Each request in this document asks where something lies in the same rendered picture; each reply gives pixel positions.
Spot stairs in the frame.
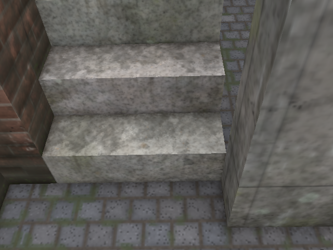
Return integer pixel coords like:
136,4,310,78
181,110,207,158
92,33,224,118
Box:
35,0,226,183

